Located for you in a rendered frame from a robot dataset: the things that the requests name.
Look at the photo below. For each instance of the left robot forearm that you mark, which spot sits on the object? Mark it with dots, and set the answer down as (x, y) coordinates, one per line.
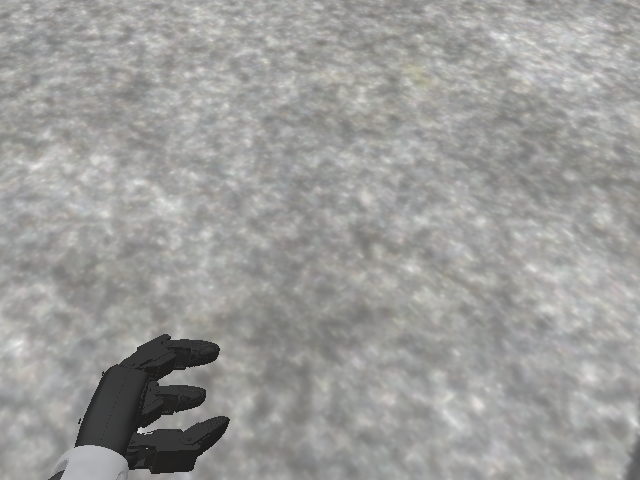
(90, 462)

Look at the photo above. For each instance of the robot left hand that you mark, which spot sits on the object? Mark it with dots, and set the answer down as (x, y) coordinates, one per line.
(129, 397)

